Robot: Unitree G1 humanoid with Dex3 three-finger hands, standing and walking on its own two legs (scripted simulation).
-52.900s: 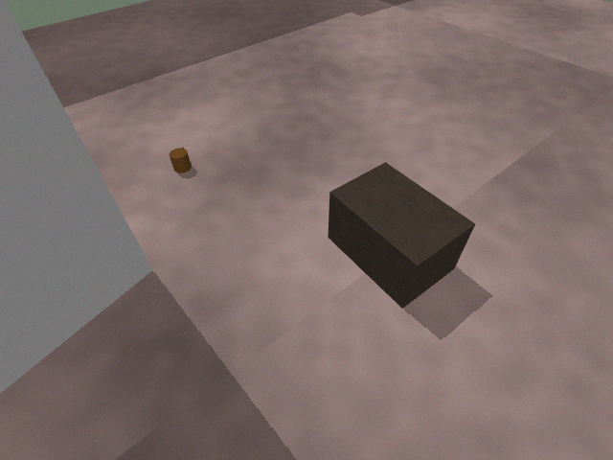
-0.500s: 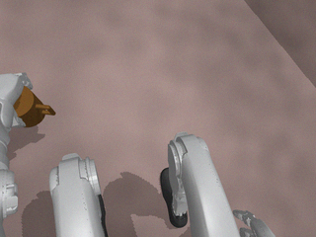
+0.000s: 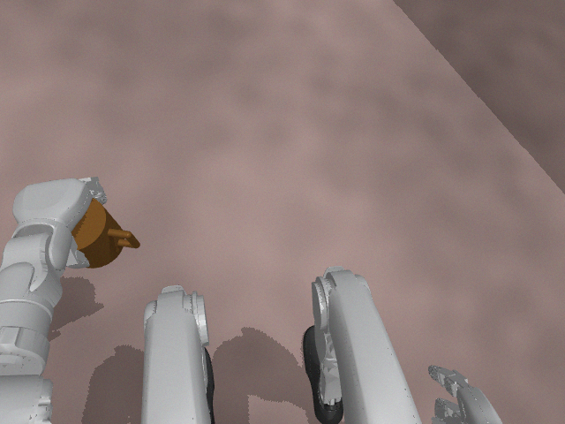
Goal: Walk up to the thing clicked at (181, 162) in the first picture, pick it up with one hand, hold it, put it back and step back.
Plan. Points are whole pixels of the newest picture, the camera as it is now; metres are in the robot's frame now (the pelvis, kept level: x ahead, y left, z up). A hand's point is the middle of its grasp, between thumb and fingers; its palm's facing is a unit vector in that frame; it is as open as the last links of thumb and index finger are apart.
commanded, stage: lift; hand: left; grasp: from above
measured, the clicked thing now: (96, 234) +0.42 +0.26 -0.18
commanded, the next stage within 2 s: hold in 1.08 s
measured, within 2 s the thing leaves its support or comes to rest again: neither
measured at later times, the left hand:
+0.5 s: hand (3, 228) +0.36 +0.25 +0.08, palm faces -0.46 -0.12 -0.88, open 11.2 cm
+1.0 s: hand out of the picture +0.36 +0.24 +0.19, palm faces -0.48 -0.13 -0.87, open 11.2 cm
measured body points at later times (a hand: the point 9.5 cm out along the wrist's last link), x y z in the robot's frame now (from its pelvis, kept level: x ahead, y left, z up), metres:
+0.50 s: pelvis +0.02 +0.00 +0.17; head +0.15 +0.02 +0.60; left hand +0.38 +0.26 +0.13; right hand +0.15 -0.26 +0.04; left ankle +0.08 +0.13 -0.40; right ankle +0.10 -0.15 -0.40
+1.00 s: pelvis +0.06 +0.00 +0.28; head +0.13 +0.00 +0.73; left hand +0.38 +0.24 +0.24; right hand +0.14 -0.27 +0.16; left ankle +0.08 +0.13 -0.40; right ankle +0.10 -0.15 -0.40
